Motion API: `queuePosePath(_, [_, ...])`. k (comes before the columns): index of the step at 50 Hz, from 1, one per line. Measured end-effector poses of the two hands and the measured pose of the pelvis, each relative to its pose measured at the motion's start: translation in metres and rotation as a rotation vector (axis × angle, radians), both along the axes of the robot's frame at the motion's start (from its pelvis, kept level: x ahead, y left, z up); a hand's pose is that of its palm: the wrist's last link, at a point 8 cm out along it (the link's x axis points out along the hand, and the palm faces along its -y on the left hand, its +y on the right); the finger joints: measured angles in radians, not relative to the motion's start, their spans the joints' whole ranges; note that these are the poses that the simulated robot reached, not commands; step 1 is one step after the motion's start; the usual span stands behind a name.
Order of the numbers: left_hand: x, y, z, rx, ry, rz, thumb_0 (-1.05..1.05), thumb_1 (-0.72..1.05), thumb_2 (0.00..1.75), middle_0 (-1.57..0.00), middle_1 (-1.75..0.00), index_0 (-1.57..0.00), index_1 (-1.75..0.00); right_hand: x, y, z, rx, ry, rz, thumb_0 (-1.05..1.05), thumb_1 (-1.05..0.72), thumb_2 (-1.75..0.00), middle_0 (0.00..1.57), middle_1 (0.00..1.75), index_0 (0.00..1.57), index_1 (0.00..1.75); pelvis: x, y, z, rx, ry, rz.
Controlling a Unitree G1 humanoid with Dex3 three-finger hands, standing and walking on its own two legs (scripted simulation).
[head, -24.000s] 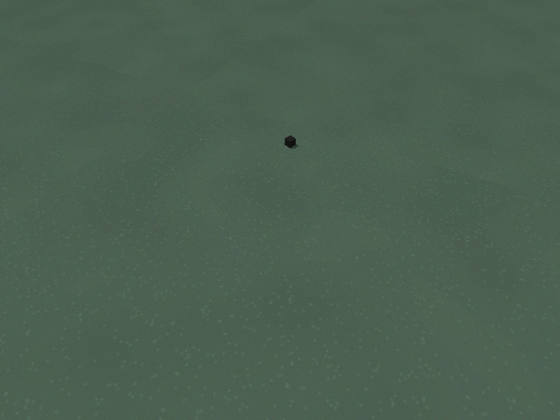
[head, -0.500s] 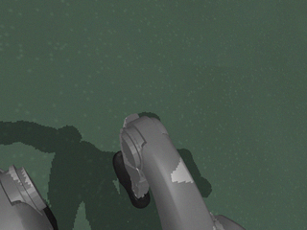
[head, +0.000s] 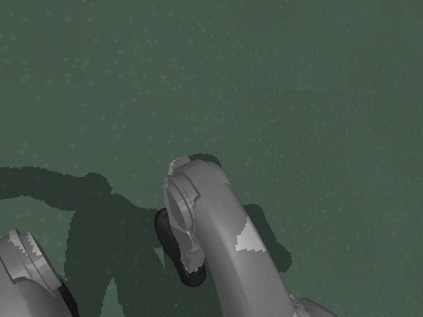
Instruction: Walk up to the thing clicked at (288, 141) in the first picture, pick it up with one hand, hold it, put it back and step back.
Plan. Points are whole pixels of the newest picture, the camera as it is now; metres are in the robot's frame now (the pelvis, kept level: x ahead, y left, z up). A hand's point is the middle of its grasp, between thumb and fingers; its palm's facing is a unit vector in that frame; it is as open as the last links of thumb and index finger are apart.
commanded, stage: close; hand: left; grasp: from above
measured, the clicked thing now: out of the picture +0.42 +0.35 -0.29
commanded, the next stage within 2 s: settle in 0.24 s
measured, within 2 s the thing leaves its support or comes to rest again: leaves its support in 0.70 s
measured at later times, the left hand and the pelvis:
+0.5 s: hand out of the picture +0.41 +0.33 -0.24, palm faces -0.06 -0.43 -0.90, open 7.7 cm; pelvis +0.00 +0.00 +0.00, yaw +0 degrees
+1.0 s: hand out of the picture +0.42 +0.35 -0.17, palm faces -0.06 -0.42 -0.91, open 7.3 cm; pelvis +0.00 +0.00 +0.02, yaw +2 degrees
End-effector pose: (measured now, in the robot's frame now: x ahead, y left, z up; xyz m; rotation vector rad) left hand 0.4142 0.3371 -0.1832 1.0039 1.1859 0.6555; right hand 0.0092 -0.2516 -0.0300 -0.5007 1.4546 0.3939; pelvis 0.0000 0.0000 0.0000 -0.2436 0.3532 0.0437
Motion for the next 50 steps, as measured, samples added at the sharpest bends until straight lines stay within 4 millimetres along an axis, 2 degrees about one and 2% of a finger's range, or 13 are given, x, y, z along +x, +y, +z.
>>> queuePosePath(21, [-0.002, 0.000, 0.001, 0.010, 0.001, -0.017, 0.00, 0.31, 0.47, -0.77, -0.51, -0.78, -0.51, 0.000, 0.000, 0.004, 0.000, -0.006, 0.008, 0.00, -0.89, -0.89, 0.19, 0.30, 0.20, 0.30, 0.000, 0.000, 0.002, -0.002, 0.001, 0.002])
queuePosePath(32, [-0.001, 0.001, 0.007, -0.010, -0.019, 0.035, 0.05, 0.37, 0.42, -0.94, -0.53, -0.81, -0.45, 0.002, -0.002, 0.001, 0.009, 0.002, 0.009, 0.00, -0.90, -0.89, 0.20, 0.30, 0.20, 0.30, 0.000, -0.001, 0.003, 0.003, 0.004, 0.006])
queuePosePath(39, [0.003, 0.009, 0.023, 0.004, -0.034, 0.043, 0.07, 0.40, 0.37, -0.99, -0.49, -0.84, -0.40, 0.006, -0.003, -0.004, 0.024, 0.001, -0.020, 0.00, -0.90, -0.89, 0.19, 0.30, 0.20, 0.30, 0.001, -0.001, 0.006, 0.009, 0.029, 0.009])
queuePosePath(50, [0.000, 0.015, 0.073, 0.022, -0.022, 0.010, 0.08, 0.43, 0.32, -0.99, -0.46, -0.85, -0.37, 0.014, -0.007, -0.009, 0.053, -0.049, -0.095, 0.00, -0.90, -0.89, 0.19, 0.30, 0.20, 0.30, 0.003, -0.004, 0.017, 0.032, 0.101, 0.013])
